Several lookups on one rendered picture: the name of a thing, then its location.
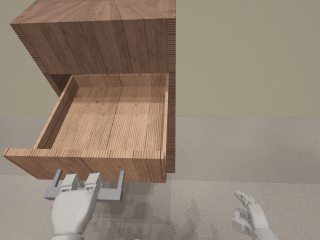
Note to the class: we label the cabinet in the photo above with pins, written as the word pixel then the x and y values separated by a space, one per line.
pixel 88 37

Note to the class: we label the robot right hand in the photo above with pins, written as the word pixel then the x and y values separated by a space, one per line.
pixel 246 222

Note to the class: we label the robot left hand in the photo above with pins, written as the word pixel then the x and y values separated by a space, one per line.
pixel 73 209

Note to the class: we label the right robot forearm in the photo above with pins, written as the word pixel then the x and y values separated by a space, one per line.
pixel 264 234

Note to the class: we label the handle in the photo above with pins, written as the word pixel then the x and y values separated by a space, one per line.
pixel 104 195

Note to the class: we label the drawer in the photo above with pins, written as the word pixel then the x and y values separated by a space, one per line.
pixel 104 123

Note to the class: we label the robot right shin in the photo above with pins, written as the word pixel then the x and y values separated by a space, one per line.
pixel 202 237

